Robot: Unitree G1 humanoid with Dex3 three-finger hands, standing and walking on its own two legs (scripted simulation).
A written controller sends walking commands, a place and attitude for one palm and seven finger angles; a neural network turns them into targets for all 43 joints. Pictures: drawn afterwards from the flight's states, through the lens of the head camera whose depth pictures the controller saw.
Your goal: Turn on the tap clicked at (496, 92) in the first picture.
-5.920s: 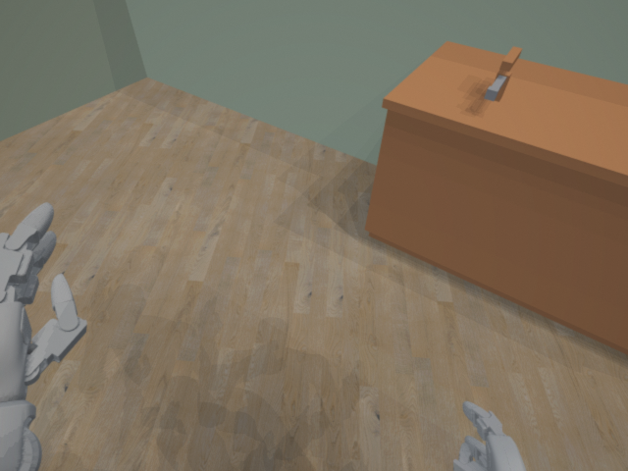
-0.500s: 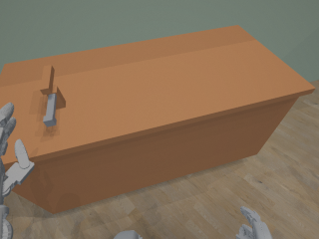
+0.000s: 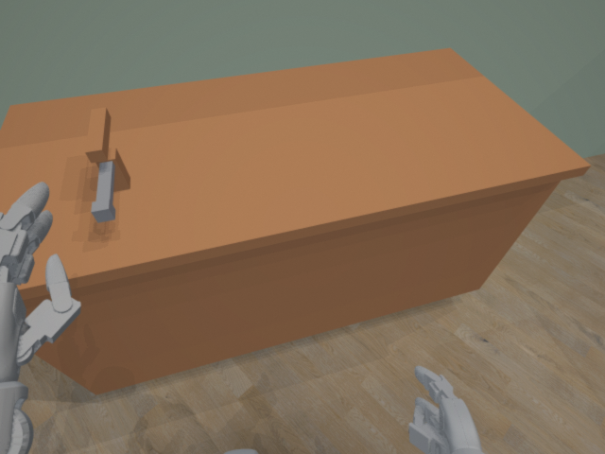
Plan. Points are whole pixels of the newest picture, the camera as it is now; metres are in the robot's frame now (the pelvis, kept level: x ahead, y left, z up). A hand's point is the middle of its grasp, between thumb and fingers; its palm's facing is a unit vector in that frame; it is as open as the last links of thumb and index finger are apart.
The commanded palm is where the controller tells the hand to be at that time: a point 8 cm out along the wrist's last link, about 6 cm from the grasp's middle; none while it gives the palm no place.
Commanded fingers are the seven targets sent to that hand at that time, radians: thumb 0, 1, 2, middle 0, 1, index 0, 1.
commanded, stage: come to a stop and stand still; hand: left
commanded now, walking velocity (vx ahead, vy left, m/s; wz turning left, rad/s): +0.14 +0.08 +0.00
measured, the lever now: (103, 211) +0.47 +0.38 +0.00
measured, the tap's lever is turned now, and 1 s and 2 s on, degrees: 0 0 0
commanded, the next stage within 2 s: look again from close up in 1.22 s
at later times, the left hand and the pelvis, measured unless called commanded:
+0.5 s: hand (14, 288) +0.22 +0.28 +0.19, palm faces +0.43 -0.83 -0.36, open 7.5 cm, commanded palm +0.14 +0.30 +0.18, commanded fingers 0.00 0.90 0.90 -0.20 -0.30 -0.20 -0.30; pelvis -0.03 +0.03 +0.00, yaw -1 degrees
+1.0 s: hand (31, 293) +0.23 +0.28 +0.16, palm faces +0.38 -0.86 -0.35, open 7.5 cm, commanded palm +0.16 +0.32 +0.18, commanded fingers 0.00 0.90 0.90 -0.20 -0.30 -0.20 -0.30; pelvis +0.00 +0.04 +0.01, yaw +0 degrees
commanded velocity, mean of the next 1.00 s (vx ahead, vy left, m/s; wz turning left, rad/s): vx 0.02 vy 0.02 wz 0.00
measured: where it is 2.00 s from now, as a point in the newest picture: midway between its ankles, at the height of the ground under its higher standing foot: outside the picture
